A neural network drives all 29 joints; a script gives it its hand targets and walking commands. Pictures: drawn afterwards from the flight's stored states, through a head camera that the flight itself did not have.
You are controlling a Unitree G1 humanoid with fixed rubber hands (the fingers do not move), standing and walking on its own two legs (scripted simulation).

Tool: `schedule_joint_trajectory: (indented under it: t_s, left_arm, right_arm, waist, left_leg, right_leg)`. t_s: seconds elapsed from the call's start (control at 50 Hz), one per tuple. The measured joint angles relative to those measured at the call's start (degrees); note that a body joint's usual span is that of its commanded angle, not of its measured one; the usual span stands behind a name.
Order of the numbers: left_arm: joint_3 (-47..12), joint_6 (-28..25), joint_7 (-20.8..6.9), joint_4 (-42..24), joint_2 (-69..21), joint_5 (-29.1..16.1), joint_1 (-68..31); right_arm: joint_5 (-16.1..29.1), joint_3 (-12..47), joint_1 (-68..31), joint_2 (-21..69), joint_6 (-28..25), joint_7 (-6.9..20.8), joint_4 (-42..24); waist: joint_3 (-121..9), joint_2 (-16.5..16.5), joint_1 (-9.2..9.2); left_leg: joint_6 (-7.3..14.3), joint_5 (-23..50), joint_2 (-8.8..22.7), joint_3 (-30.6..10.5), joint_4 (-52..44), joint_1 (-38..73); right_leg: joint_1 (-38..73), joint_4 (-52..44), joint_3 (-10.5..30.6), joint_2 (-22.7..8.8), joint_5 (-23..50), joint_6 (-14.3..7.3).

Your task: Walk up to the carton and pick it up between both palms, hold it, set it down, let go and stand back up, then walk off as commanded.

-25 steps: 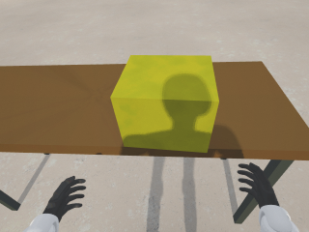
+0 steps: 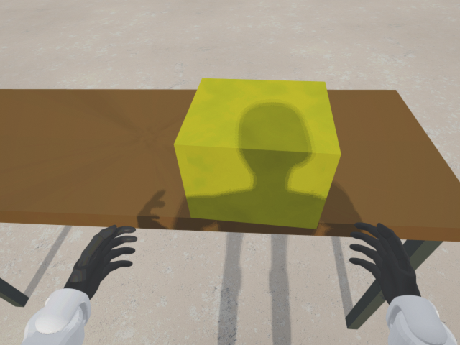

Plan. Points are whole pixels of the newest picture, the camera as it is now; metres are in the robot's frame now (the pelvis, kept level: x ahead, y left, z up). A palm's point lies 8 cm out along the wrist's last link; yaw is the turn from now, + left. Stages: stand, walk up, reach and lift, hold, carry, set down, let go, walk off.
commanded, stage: reach and lift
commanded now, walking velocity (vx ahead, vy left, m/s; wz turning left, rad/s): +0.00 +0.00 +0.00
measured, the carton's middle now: (256, 150) +0.47 -0.03 +0.09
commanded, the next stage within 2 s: none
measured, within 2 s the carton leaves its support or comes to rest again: neither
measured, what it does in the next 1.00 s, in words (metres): stands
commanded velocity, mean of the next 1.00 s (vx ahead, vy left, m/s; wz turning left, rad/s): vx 0.00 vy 0.00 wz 0.00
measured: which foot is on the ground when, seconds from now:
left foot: down 0.00-1.00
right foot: down 0.00-1.00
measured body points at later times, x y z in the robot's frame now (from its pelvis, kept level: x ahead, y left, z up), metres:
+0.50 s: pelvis +0.00 +0.00 +0.00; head +0.00 +0.01 +0.45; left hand +0.29 +0.23 +0.13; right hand +0.25 -0.21 +0.13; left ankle +0.03 +0.10 -0.74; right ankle +0.01 -0.11 -0.74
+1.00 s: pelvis +0.01 +0.00 +0.00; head +0.03 +0.01 +0.45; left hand +0.36 +0.24 +0.16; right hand +0.33 -0.21 +0.14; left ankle +0.03 +0.10 -0.74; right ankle +0.01 -0.11 -0.74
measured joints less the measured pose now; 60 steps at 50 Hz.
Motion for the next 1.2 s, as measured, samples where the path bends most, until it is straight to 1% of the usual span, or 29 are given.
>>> schedule_joint_trajectory:
  t_s: [0.08, 0.14, 0.22, 0.32, 0.44, 0.54, 0.62, 0.72, 0.88, 0.92, 0.98, 1.12, 1.2]
  left_arm:
    - [0.3, 0.0, -0.4, -1.5, 0.0, -0.8, 0.0]
    - [0.3, 0.6, -0.2, -1.6, 0.3, -1.9, -0.1]
    - [0.3, 2.3, 0.7, -1.6, 0.7, -3.0, -1.4]
    - [0.3, 4.5, 2.0, -1.6, 1.3, -3.5, -5.7]
    - [0.3, 7.1, 2.2, -0.7, 1.9, -3.6, -13.6]
    - [0.3, 9.6, 1.8, 3.7, 2.0, -3.7, -20.8]
    - [0.5, 11.9, 1.1, 6.8, 2.0, -3.7, -24.3]
    - [1.2, 13.0, 0.9, 6.9, 2.4, -3.7, -25.3]
    - [1.5, 13.2, 1.1, 6.9, 3.9, -3.7, -28.8]
    - [1.5, 13.3, 1.1, 7.4, 4.1, -3.7, -30.5]
    - [1.5, 13.9, 1.1, 9.8, 4.5, -3.6, -33.7]
    - [1.5, 15.5, 1.1, 19.2, 5.4, -3.6, -41.4]
    - [1.5, 15.7, 1.1, 25.0, 5.4, -3.6, -45.5]
  right_arm:
    - [0.0, -0.3, 0.1, 0.0, 1.2, -0.8, -0.8]
    - [0.0, -0.8, 0.1, 0.0, 1.9, -0.7, -1.6]
    - [0.0, -2.1, -0.3, 0.0, 2.9, -0.3, -2.3]
    - [0.2, -4.2, -3.2, 0.0, 4.8, 0.2, -2.3]
    - [1.2, -5.8, -9.9, 0.0, 7.2, 0.4, -2.2]
    - [1.9, -6.4, -16.8, 0.0, 8.7, 0.3, 1.0]
    - [2.3, -6.8, -20.8, 0.0, 9.5, -0.6, 4.1]
    - [3.0, -6.7, -22.7, 0.0, 9.6, -1.4, 5.3]
    - [3.2, -6.6, -26.5, -0.3, 8.8, -1.4, 7.7]
    - [3.3, -6.6, -28.0, -0.7, 8.5, -1.4, 9.1]
    - [3.7, -6.6, -31.2, -1.4, 8.5, -1.3, 12.8]
    - [4.6, -6.8, -39.5, -2.2, 8.5, -0.9, 22.6]
    - [4.7, -7.2, -44.0, -2.5, 8.5, -0.1, 28.1]
  waist:
    - [0.5, -0.1, 0.0]
    - [0.5, -0.4, 0.0]
    - [0.2, -1.1, -0.01]
    - [0.2, -1.8, -0.01]
    - [0.7, -1.8, -0.01]
    - [1.8, -1.0, 0.0]
    - [2.8, -0.4, 0.0]
    - [4.3, -0.2, 0.0]
    - [3.8, -1.0, 0.0]
    - [3.2, -1.4, -0.01]
    - [2.2, -2.1, -0.23]
    - [0.9, -2.6, -1.65]
    - [1.1, -2.6, -2.55]
  left_leg:
    - [0.0, 0.0, 0.0, 0.0, -0.1, 0.0]
    - [0.0, 0.0, 0.0, 0.0, -0.2, 0.0]
    - [0.0, 0.0, 0.0, 0.0, -0.2, 0.0]
    - [0.0, 0.0, 0.0, 0.0, -0.2, 0.0]
    - [0.0, 0.0, 0.0, 0.0, -0.2, 0.0]
    - [0.0, 0.0, 0.0, 0.0, -0.3, 0.0]
    - [0.0, 0.0, 0.0, 0.0, -0.7, 0.0]
    - [0.0, -0.3, 0.0, 0.0, -0.8, 0.0]
    - [0.0, -0.7, 0.0, 0.0, -0.8, 0.0]
    - [0.0, -0.8, 0.0, 0.0, -0.8, 0.0]
    - [0.0, -0.7, 0.0, 0.0, -0.8, 0.0]
    - [0.0, -0.3, 0.0, 0.0, -0.8, 0.0]
    - [0.0, 0.1, 0.0, 0.0, -0.8, 0.0]
  right_leg:
    - [0.0, -0.1, 0.0, 0.0, 0.0, 0.0]
    - [0.0, -0.2, 0.0, 0.0, 0.0, 0.0]
    - [0.0, -0.2, 0.0, 0.0, 0.0, 0.0]
    - [0.0, -0.2, 0.0, 0.0, 0.0, 0.0]
    - [0.0, -0.2, 0.0, 0.0, 0.0, 0.0]
    - [0.0, -0.3, 0.0, 0.0, 0.0, 0.0]
    - [0.0, -0.6, 0.0, 0.0, 0.0, -0.1]
    - [0.0, -0.8, 0.0, 0.0, -0.2, -0.1]
    - [0.0, -0.8, 0.0, 0.0, -0.6, -0.1]
    - [0.0, -0.8, 0.0, 0.0, -0.6, -0.1]
    - [0.0, -0.8, 0.0, 0.0, -0.6, -0.1]
    - [0.0, -0.8, 0.0, 0.0, -0.2, -0.1]
    - [0.0, -0.8, 0.0, 0.0, 0.2, -0.1]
